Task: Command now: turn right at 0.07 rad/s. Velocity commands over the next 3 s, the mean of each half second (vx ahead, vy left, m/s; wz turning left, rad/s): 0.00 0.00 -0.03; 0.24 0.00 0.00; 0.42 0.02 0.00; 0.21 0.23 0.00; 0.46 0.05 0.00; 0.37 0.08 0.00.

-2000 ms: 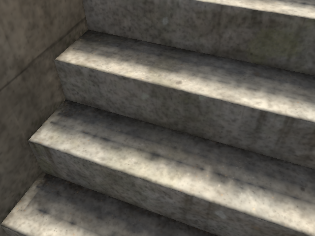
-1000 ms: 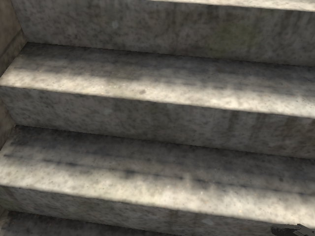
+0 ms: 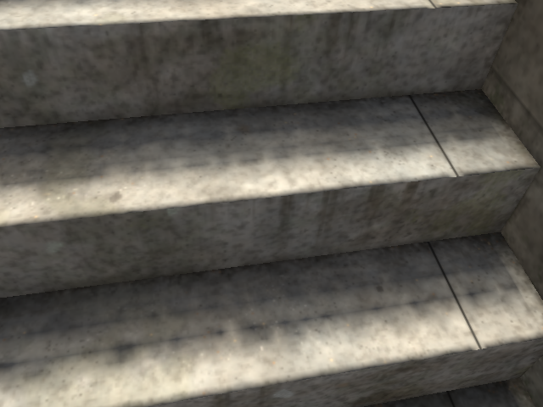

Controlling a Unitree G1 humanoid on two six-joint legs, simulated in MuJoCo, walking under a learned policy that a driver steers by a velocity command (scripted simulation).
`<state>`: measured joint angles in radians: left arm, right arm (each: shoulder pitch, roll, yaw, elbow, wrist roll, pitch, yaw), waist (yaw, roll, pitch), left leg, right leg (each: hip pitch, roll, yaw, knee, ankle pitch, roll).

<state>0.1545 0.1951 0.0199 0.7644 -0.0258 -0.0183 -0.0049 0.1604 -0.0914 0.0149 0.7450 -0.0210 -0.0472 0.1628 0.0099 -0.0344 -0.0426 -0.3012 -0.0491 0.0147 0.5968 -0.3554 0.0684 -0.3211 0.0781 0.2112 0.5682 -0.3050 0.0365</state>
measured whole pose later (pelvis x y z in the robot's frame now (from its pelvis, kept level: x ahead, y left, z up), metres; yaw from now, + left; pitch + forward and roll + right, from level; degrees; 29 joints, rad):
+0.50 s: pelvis -0.01 -0.01 +0.01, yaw +0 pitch +2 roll -1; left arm 0.23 0.19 0.03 0.88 0.01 0.00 -0.03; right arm 0.22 -0.12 0.01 0.80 -0.04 -0.03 0.16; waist 0.04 -0.01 -0.04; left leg -0.25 -0.03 0.02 0.52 -0.30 0.06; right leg -0.26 0.07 0.17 0.47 -0.24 0.03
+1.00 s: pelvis +0.08 -0.09 +0.00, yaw +0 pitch +4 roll +0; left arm 0.27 0.18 0.02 0.75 0.04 -0.09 0.04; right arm 0.32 -0.26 -0.06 0.96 0.00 -0.10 -0.01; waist 0.05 0.06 -0.05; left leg -0.51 -0.01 -0.09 1.35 -0.33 0.07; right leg -0.30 0.00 -0.06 0.59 -0.36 -0.09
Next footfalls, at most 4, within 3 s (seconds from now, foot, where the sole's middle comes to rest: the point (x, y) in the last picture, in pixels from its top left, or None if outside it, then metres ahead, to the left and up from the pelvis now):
0.94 right None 0.08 -0.19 -0.77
1.30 left None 0.32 -0.06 -0.57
1.72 right None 0.34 -0.26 -0.57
2.10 left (255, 346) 0.47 0.05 -0.38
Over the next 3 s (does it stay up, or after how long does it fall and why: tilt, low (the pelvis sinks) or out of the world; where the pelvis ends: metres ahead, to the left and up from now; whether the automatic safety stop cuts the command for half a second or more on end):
stays up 0.75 0.02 0.58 its command is cut before an obstacle after 1.4 s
